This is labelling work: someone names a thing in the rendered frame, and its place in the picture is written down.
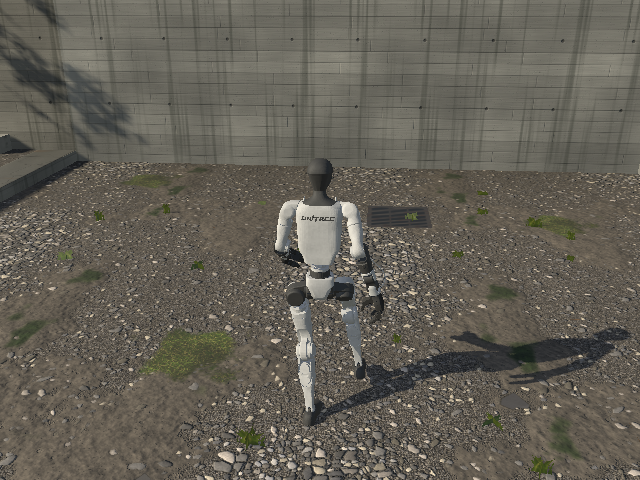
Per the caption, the left robot forearm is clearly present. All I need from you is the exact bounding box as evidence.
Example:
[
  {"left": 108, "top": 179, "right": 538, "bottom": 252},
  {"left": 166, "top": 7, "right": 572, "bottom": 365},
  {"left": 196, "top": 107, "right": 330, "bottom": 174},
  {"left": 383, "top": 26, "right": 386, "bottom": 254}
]
[{"left": 274, "top": 238, "right": 291, "bottom": 260}]

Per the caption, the right robot forearm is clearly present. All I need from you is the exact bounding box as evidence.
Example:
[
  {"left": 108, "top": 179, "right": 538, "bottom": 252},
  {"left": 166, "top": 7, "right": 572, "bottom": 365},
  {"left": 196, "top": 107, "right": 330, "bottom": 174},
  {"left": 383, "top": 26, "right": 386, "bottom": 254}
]
[{"left": 357, "top": 243, "right": 381, "bottom": 296}]

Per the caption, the robot left upper arm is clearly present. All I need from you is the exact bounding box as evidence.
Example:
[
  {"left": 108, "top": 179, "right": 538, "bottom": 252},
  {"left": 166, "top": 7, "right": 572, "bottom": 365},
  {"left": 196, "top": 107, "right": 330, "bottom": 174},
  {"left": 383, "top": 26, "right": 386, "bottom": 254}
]
[{"left": 275, "top": 200, "right": 300, "bottom": 253}]

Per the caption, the right robot foot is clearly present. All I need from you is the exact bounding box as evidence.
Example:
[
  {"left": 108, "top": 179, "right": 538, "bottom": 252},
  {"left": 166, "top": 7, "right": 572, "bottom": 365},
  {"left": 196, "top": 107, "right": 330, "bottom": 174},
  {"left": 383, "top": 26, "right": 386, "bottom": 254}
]
[{"left": 353, "top": 357, "right": 366, "bottom": 379}]

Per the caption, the left robot hand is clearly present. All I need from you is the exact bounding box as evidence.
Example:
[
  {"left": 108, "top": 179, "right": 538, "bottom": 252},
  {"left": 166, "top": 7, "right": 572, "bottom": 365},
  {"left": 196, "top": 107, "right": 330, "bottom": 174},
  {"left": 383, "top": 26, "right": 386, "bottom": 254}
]
[{"left": 281, "top": 248, "right": 304, "bottom": 268}]

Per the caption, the robot right upper arm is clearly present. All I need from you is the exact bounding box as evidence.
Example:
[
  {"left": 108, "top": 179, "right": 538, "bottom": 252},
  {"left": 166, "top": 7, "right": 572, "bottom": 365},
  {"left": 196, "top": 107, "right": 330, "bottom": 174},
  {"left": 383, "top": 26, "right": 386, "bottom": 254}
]
[{"left": 340, "top": 201, "right": 366, "bottom": 259}]

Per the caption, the right robot shin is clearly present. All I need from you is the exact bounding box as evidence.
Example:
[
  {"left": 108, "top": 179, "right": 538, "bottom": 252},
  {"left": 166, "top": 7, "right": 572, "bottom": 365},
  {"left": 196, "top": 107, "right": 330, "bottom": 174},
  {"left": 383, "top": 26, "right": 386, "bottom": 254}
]
[{"left": 346, "top": 306, "right": 362, "bottom": 367}]

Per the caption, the right robot hand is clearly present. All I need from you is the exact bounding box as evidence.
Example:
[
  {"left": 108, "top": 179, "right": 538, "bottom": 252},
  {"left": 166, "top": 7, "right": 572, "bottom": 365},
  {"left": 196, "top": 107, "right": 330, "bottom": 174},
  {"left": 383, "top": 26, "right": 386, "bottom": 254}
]
[{"left": 361, "top": 293, "right": 384, "bottom": 324}]

